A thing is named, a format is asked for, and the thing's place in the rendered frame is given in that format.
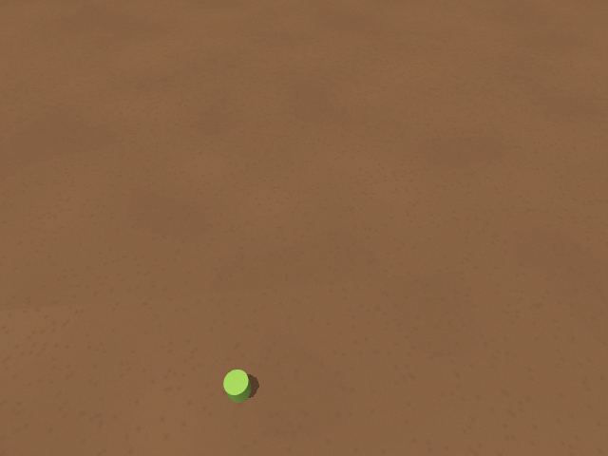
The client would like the tin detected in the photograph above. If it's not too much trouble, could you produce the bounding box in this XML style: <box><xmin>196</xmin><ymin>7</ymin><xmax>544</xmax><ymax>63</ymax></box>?
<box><xmin>223</xmin><ymin>370</ymin><xmax>252</xmax><ymax>403</ymax></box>

